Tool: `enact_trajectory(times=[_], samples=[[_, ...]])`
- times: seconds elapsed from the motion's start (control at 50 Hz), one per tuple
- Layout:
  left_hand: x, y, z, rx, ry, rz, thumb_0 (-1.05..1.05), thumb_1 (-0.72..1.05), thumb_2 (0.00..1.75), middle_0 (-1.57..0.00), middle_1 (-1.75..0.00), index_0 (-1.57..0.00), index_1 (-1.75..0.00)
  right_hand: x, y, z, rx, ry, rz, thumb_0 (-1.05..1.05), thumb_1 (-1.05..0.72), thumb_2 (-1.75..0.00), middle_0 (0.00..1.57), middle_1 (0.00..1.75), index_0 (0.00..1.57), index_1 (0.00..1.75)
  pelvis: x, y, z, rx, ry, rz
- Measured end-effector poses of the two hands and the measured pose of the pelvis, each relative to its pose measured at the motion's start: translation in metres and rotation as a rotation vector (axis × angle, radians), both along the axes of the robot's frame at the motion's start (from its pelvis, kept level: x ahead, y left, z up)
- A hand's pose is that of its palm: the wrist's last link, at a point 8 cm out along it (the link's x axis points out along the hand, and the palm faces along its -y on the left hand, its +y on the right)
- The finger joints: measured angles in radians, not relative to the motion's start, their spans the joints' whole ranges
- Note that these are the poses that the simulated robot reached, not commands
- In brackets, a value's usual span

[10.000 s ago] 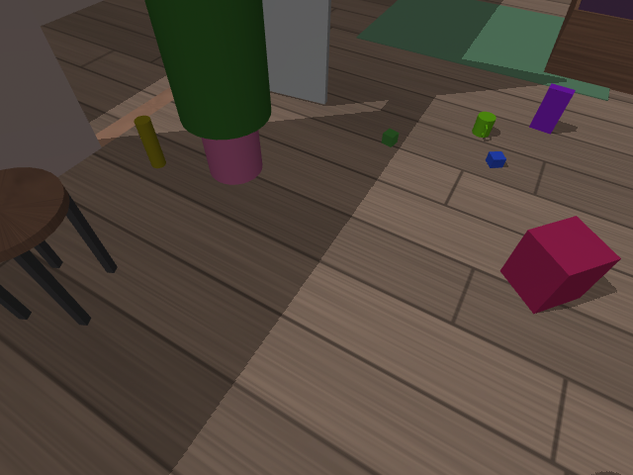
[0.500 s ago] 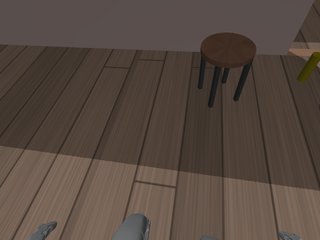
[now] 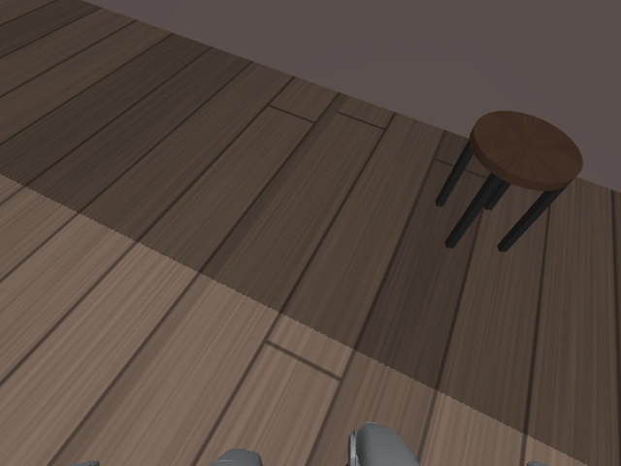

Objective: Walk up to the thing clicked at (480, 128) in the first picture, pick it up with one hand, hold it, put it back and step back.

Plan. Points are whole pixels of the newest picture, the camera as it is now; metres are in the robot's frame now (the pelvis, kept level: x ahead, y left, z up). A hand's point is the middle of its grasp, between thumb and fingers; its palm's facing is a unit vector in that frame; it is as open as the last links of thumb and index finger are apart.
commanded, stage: walk up
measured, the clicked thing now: out of the picture -0.65 -1.90 -0.71
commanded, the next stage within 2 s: stand in 1.24 s
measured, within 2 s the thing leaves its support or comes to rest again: neither
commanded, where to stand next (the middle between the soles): +0.08 -0.02 m, yaw +8 degrees
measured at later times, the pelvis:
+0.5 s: pelvis -0.01 -0.03 -0.01, yaw +9 degrees
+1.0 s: pelvis +0.01 -0.04 +0.01, yaw +12 degrees
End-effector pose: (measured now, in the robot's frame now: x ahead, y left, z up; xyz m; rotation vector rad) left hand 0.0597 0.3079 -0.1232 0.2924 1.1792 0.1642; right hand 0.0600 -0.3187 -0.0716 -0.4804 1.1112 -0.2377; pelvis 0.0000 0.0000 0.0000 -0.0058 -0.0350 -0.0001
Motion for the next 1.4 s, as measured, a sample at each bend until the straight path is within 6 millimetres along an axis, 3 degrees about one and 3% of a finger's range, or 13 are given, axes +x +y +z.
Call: enact_trajectory(times=[0.18,0.34,0.4,0.48,0.54,0.68,0.82,0.96,1.14,1.4], samples=[[-0.017,-0.020,0.022,0.116,-0.040,0.052,0.00,0.90,0.90,-0.21,-0.30,-0.20,-0.30,0.049,-0.018,-0.047,0.095,-0.043,0.066,0.01,-0.91,-0.90,0.20,0.30,0.20,0.30,-0.010,-0.032,-0.014,-0.008,-0.005,0.061],[-0.046,-0.023,0.049,0.145,-0.049,0.110,0.00,0.90,0.90,-0.21,-0.30,-0.20,-0.30,0.053,-0.014,-0.042,0.144,0.020,0.146,0.01,-0.91,-0.90,0.20,0.30,0.20,0.30,-0.014,-0.038,0.004,0.053,0.003,0.112],[-0.057,-0.016,0.045,0.137,-0.038,0.140,0.00,0.90,0.90,-0.21,-0.30,-0.20,-0.30,0.048,-0.016,-0.040,0.123,0.053,0.156,0.01,-0.91,-0.90,0.20,0.30,0.20,0.30,-0.012,-0.035,0.003,0.040,0.007,0.136],[-0.070,-0.004,0.024,0.109,-0.015,0.187,0.00,0.90,0.90,-0.21,-0.30,-0.20,-0.30,0.042,-0.014,-0.038,0.075,0.067,0.151,0.01,-0.91,-0.90,0.20,0.30,0.20,0.30,-0.011,-0.028,-0.005,0.055,-0.006,0.158],[-0.075,-0.010,0.012,0.071,0.028,0.212,0.00,0.90,0.90,-0.21,-0.30,-0.20,-0.30,0.040,-0.010,-0.031,0.066,0.057,0.145,0.01,-0.91,-0.90,0.20,0.30,0.20,0.30,-0.008,-0.027,-0.004,0.047,-0.007,0.166],[-0.073,-0.035,0.000,0.024,0.059,0.217,0.00,0.90,0.90,-0.21,-0.30,-0.20,-0.30,0.057,-0.017,-0.029,0.069,0.040,0.149,0.01,-0.90,-0.90,0.20,0.30,0.20,0.30,-0.003,-0.039,-0.003,0.023,-0.006,0.175],[-0.067,-0.052,0.009,0.015,0.057,0.219,0.00,0.90,0.90,-0.21,-0.30,-0.20,-0.30,0.083,-0.013,-0.033,0.110,0.030,0.161,0.01,-0.91,-0.90,0.20,0.30,0.20,0.30,0.005,-0.045,0.003,0.013,-0.003,0.193],[-0.042,-0.045,0.021,0.031,0.003,0.225,0.00,0.90,0.90,-0.21,-0.30,-0.20,-0.30,0.094,-0.002,-0.033,0.135,0.047,0.178,0.01,-0.91,-0.90,0.20,0.30,0.20,0.30,0.008,-0.045,0.010,0.008,-0.001,0.204],[-0.019,-0.029,0.027,0.033,-0.038,0.231,0.00,0.90,0.90,-0.21,-0.30,-0.20,-0.30,0.091,0.006,-0.025,0.122,0.077,0.166,0.01,-0.91,-0.90,0.20,0.30,0.20,0.30,0.012,-0.037,0.017,0.002,-0.002,0.210],[-0.028,-0.028,0.023,0.015,0.031,0.235,0.00,0.90,0.90,-0.21,-0.30,-0.20,-0.30,0.094,0.012,-0.018,0.119,0.091,0.147,0.01,-0.91,-0.90,0.20,0.30,0.20,0.30,0.012,-0.032,0.023,0.004,-0.004,0.198]])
